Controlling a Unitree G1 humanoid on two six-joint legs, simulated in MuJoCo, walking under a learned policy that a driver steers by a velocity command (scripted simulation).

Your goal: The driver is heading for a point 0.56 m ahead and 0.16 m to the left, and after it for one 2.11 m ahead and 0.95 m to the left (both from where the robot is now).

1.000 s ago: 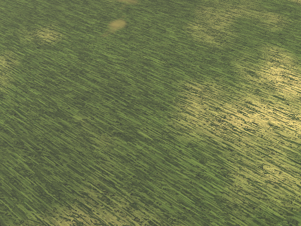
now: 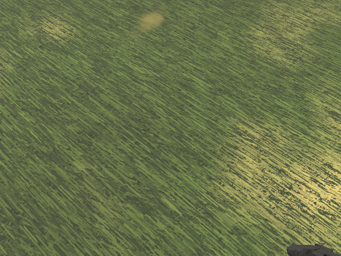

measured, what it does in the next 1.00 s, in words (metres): goes down, turning left: left foot 0.14 m lower, then right foot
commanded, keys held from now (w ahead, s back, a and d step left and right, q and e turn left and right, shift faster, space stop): w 0.36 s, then w+q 0.64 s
